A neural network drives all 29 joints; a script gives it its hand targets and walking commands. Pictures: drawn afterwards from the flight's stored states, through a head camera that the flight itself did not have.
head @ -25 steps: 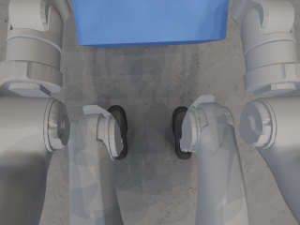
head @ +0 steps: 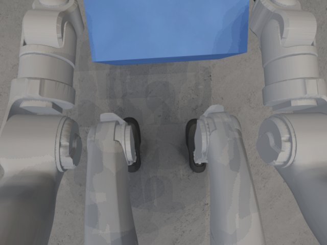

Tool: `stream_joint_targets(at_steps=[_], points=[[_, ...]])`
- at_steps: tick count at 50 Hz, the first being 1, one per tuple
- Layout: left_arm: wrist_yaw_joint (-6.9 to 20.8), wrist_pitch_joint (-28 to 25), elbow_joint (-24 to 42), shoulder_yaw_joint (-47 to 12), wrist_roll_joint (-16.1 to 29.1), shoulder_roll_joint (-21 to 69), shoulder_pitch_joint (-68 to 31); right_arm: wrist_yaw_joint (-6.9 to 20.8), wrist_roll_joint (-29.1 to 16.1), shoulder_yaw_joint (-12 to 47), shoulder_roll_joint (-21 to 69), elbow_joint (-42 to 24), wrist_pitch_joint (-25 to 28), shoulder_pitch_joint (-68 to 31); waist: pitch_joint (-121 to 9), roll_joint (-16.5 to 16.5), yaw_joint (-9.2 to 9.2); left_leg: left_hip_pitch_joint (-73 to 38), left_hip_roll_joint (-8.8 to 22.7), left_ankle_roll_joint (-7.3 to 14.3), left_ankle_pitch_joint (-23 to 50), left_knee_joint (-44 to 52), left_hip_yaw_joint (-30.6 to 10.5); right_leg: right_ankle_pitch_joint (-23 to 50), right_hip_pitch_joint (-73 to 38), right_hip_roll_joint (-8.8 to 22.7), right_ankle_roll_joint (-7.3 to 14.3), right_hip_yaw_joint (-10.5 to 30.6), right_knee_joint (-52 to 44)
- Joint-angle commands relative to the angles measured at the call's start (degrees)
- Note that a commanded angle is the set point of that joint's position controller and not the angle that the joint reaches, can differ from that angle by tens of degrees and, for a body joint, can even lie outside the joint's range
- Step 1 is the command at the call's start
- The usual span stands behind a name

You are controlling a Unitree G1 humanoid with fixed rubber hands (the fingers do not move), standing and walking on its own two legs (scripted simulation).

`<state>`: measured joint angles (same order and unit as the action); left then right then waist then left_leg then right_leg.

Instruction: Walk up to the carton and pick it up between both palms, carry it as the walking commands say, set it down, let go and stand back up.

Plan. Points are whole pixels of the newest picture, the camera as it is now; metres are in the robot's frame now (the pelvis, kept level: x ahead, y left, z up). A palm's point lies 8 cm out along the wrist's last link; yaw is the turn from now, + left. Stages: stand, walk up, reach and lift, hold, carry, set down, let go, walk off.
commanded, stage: reach and lift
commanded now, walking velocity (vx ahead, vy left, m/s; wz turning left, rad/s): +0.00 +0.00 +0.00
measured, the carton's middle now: out of the picture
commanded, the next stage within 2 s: none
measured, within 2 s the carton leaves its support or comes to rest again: neither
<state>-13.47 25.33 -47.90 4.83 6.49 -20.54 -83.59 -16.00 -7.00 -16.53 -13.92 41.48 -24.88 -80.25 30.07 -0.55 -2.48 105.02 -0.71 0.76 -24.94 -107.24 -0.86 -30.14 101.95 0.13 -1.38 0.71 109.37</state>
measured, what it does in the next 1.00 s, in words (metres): rises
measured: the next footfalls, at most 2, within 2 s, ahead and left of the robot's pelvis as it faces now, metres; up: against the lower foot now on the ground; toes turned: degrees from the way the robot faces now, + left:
none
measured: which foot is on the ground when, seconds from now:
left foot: down 0.00-1.00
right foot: down 0.00-1.00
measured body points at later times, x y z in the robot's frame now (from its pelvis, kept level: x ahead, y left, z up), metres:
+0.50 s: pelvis +0.00 +0.00 +0.05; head +0.32 +0.00 +0.35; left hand +0.56 +0.16 -0.04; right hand +0.54 -0.19 -0.03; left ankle +0.17 +0.11 -0.43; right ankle +0.14 -0.13 -0.43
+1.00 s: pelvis -0.01 +0.00 +0.10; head +0.29 +0.00 +0.43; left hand +0.53 +0.16 +0.03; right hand +0.52 -0.19 +0.04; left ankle +0.17 +0.11 -0.43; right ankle +0.14 -0.13 -0.43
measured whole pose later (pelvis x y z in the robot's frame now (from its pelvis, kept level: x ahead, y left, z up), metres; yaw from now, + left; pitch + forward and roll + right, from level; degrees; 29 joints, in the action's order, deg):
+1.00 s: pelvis -0.01 +0.00 +0.10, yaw +0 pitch +14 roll -1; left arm -13.2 27.9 -42.7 5.4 4.2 -16.7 -71.2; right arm -14.9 -4.1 -17.4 -10.1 37.4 -27.1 -69.7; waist 30.0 -0.5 -2.5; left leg 79.6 -0.8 0.5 -21.6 -87.4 -1.1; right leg -25.9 77.1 0.0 -1.4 0.7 89.2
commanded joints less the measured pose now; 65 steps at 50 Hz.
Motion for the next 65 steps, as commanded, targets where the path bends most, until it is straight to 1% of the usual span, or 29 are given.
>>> stream_joint_targets(at_steps=[1,2,3,7,8,11,13,15,20,22,26,27,29,31,32,33,34,36,38,40,43,45,49,50,52,54,59,62,65], points=[[25.06,-3.27,16.64,-13.19,5.61,66.9,-41.25,29.05,-1.78,21.35,56.38,-12.13,2.04,-42.37,-137.37,4.63,-4.06,-50.24,-6.44,-1.26,9.13,9.68,2.07,9.46,-20.02,-8.42,1.85,-6.69,-13.68],[25.07,-3.62,21.94,-15.32,6.9,67.8,-40.4,29.18,-4.03,25.53,59.53,-16.85,2.19,-43.1,-144.16,3.53,-1.37,-54.11,-6.81,-0.88,12.36,10.88,2.39,13.44,-27.83,-8.83,1.87,-6.13,-14.39],[24.75,-3.63,28.07,-17.98,8.88,68.31,-43.31,29.13,-5.45,27.04,58.13,-23.39,1.72,-45.63,-154.24,3.78,-2.89,-60.41,-6.89,-1.09,16.0,10.95,1.85,16.44,-31.43,-8.71,1.4,-6.15,-14.05],[24.64,-2.54,22.14,-14.51,5.81,66.25,-41.11,29.09,-4.15,26.39,61.19,-14.62,0.34,-41.93,-146.7,2.45,0.0,-56.32,-7.01,-0.95,12.06,12.88,2.07,12.77,-29.33,-8.82,1.06,-5.76,-15.74],[24.61,-3.08,27.75,-16.9,7.5,66.64,-44.03,29.19,-5.15,27.77,61.28,-17.6,0.7,-43.23,-147.86,1.51,-1.98,-58.76,-7.16,-0.86,12.48,13.18,1.08,13.65,-30.33,-9.17,1.12,-5.77,-16.43],[24.88,-2.77,27.8,-18.07,9.49,70.16,-41.24,28.97,-6.56,29.85,60.54,-23.77,0.88,-44.92,-156.07,1.14,-1.74,-61.09,-7.25,-1.06,16.89,13.3,2.21,17.95,-37.15,-8.89,1.14,-5.22,-17.34],[24.97,-2.59,22.79,-15.2,5.88,68.69,-37.25,29.05,-5.2,27.51,61.31,-18.05,0.63,-41.63,-150.71,2.14,-0.11,-59.33,-7.27,-0.64,14.39,14.56,1.84,15.12,-33.43,-8.74,0.69,-5.29,-18.12],[25.49,-3.01,23.79,-15.41,6.56,66.35,-39.98,29.11,-2.85,24.85,61.19,-12.22,0.29,-36.73,-145.04,0.9,-2.41,-55.92,-6.67,-1.34,12.85,15.47,1.33,14.2,-31.43,-8.95,0.74,-5.63,-18.83],[25.37,-3.17,29.09,-18.14,7.79,69.32,-39.53,29.64,-4.34,28.36,63.31,-18.49,0.42,-38.38,-154.65,1.54,-2.49,-65.69,-7.04,-1.13,15.47,17.28,0.45,17.15,-38.23,-8.99,0.91,-5.25,-20.29],[25.21,-2.91,26.3,-16.25,6.29,68.32,-36.7,29.18,-4.51,29.74,62.83,-20.39,0.54,-39.69,-154.17,0.23,0.52,-64.08,-7.15,-0.62,15.47,17.39,0.87,15.9,-37.86,-9.13,0.75,-4.52,-20.37],[25.54,-3.16,29.68,-18.39,7.14,68.36,-40.01,29.46,-3.18,26.15,63.54,-14.13,0.04,-33.27,-149.36,1.8,-4.28,-64.82,-7.29,-1.31,14.49,19.42,0.39,15.68,-37.35,-9.28,0.78,-4.84,-22.79],[25.68,-2.65,23.52,-16.49,6.05,69.42,-36.37,29.68,-1.79,26.09,60.88,-14.71,0.75,-35.48,-144.55,2.35,-1.98,-63.21,-6.78,-1.61,11.32,20.32,-0.41,12.03,-33.97,-8.8,1.5,-4.54,-23.26],[25.99,-2.98,31.21,-19.46,8.19,69.1,-37.94,29.04,-6.3,32.99,63.38,-27.33,0.9,-42.39,-159.23,0.83,0.36,-68.54,-7.57,-0.67,17.29,20.14,0.99,18.65,-45.45,-9.17,0.64,-3.78,-23.04],[25.4,-2.45,25.32,-17.94,6.23,69.75,-35.49,29.37,-3.18,28.38,62.23,-18.74,0.56,-37.17,-148.44,1.65,-1.42,-66.8,-7.08,-1.33,13.4,21.54,-0.67,14.64,-38.76,-8.95,1.01,-4.23,-24.49],[25.33,-3.09,31.11,-18.9,7.4,68.88,-37.72,29.28,-4.94,30.58,65.6,-21.51,0.37,-36.81,-155.48,-0.11,-0.04,-69.1,-7.26,-0.65,14.78,21.7,0.17,16.71,-46.27,-9.35,0.72,-3.17,-25.27],[25.73,-2.36,25.35,-17.55,6.02,70.22,-35.18,29.34,-2.57,27.64,63.92,-16.84,-0.15,-34.73,-148.45,1.18,-2.75,-67.02,-7.31,-0.65,11.88,23.2,-0.65,13.59,-41.62,-8.81,0.6,-3.84,-26.12],[25.72,-2.78,28.7,-16.65,6.01,67.67,-39.55,29.62,-2.87,28.07,64.52,-15.93,-0.29,-35.97,-148.43,0.67,-0.81,-65.0,-7.12,-1.27,8.98,23.32,0.45,11.0,-41.85,-8.69,0.87,-3.56,-26.52],[25.88,-2.64,29.24,-20.79,8.28,72.95,-37.39,29.71,-3.47,27.64,62.84,-19.38,0.88,-34.86,-152.76,4.48,-3.82,-70.2,-7.25,-2.03,13.54,23.19,0.52,15.34,-43.66,-8.9,1.58,-3.8,-27.48],[26.39,-2.27,21.89,-17.84,7.26,73.32,-33.77,29.77,-2.81,27.19,63.24,-17.79,0.7,-36.52,-145.1,1.93,-2.93,-66.99,-6.85,-1.13,9.28,24.96,0.05,11.12,-42.83,-8.35,1.43,-3.54,-29.02],[25.9,-3.33,27.23,-16.47,5.83,70.66,-32.07,30.0,-4.62,30.51,66.31,-20.5,0.6,-36.38,-150.71,-0.33,1.68,-70.49,-6.88,-0.26,14.13,25.72,-0.29,14.29,-46.44,-8.67,0.57,-2.64,-28.97],[25.95,-3.3,30.04,-18.73,6.54,70.3,-35.41,30.15,-3.07,28.19,64.46,-18.09,0.43,-32.69,-150.55,1.12,-2.59,-71.15,-7.32,-1.04,13.52,26.67,-1.09,15.5,-45.66,-8.95,0.44,-3.6,-29.07],[26.45,-2.86,23.7,-16.77,4.11,70.97,-29.59,30.42,-1.85,27.96,65.58,-16.95,0.56,-30.82,-146.92,1.73,-0.15,-71.27,-7.07,-0.97,13.28,28.35,-0.19,14.01,-46.57,-8.87,0.39,-3.07,-31.71],[25.78,-4.03,35.63,-21.64,7.75,72.07,-37.86,30.79,-5.77,32.08,67.43,-20.37,0.73,-33.23,-151.7,2.78,0.01,-76.67,-6.99,-0.94,14.29,29.72,-0.19,15.26,-50.89,-9.16,0.85,-2.15,-32.88],[26.04,-2.81,28.8,-20.7,7.23,73.09,-29.9,30.45,-3.36,30.51,64.58,-21.19,0.58,-30.7,-151.55,0.48,-3.0,-78.05,-6.73,-1.05,15.13,30.97,-1.83,17.37,-51.84,-8.94,0.72,-3.61,-33.54],[26.54,-2.82,29.21,-21.21,7.97,73.05,-32.02,30.2,-3.3,30.33,64.48,-21.69,0.8,-30.92,-149.47,0.85,-3.13,-75.91,-7.04,-1.34,14.96,30.83,-1.07,16.44,-51.46,-8.71,0.81,-2.6,-34.34],[26.48,-3.7,29.91,-20.87,6.71,71.75,-31.75,30.64,-4.42,31.17,66.95,-18.58,0.86,-28.6,-147.74,3.5,-0.52,-77.05,-6.44,-1.04,14.71,33.06,-1.34,16.74,-51.67,-8.53,0.78,-2.37,-35.22],[26.8,-3.3,28.01,-18.99,4.36,71.55,-31.65,31.63,-2.56,30.0,66.68,-16.39,0.52,-29.07,-144.01,1.68,0.49,-75.38,-6.32,-1.11,10.23,35.4,-0.97,11.16,-52.47,-8.49,0.52,-1.68,-38.64],[27.54,-3.58,26.06,-18.09,4.46,72.73,-27.67,31.9,-1.14,29.79,67.86,-18.34,0.36,-27.4,-145.13,-1.79,-1.01,-76.6,-6.46,-0.46,10.98,37.09,-1.97,12.43,-55.95,-8.25,0.3,-2.11,-40.66],[28.27,-3.16,27.79,-19.55,4.78,72.8,-31.96,31.91,-1.45,28.93,67.45,-17.45,0.39,-28.74,-147.16,2.2,-2.65,-80.2,-6.46,-0.89,9.47,38.78,-2.1,12.04,-55.94,-7.66,0.57,-1.54,-42.02]])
